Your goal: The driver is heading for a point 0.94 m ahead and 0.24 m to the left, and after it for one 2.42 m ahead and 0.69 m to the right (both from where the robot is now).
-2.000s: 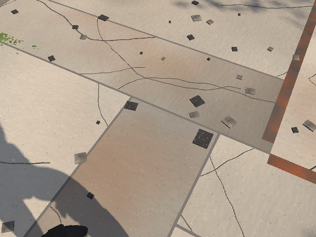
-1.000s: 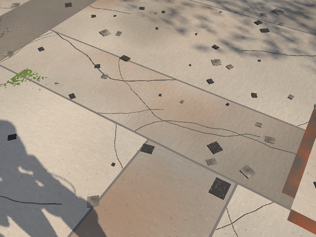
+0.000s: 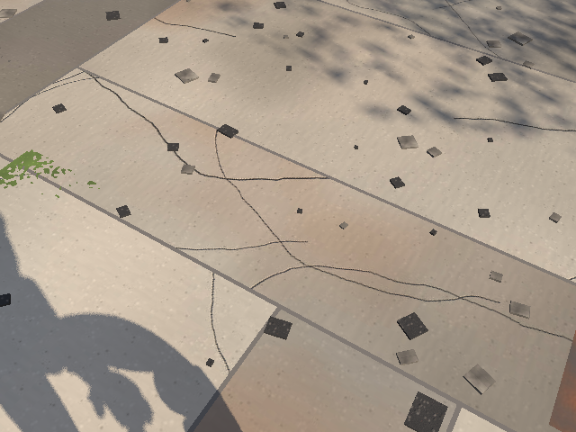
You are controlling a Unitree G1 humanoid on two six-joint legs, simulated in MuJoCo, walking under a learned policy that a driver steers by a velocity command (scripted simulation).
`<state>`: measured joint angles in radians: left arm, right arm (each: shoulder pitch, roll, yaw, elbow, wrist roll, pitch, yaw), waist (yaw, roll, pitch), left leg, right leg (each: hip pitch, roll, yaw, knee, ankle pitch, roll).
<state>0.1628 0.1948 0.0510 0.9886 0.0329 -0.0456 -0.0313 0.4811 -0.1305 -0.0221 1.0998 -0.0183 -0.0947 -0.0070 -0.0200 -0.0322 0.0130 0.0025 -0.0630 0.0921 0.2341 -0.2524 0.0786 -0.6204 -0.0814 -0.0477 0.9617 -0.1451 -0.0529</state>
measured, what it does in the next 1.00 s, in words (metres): walks ahead, turning left: right foot, then left foot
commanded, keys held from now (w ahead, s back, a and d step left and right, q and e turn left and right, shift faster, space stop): w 0.12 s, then w+q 0.88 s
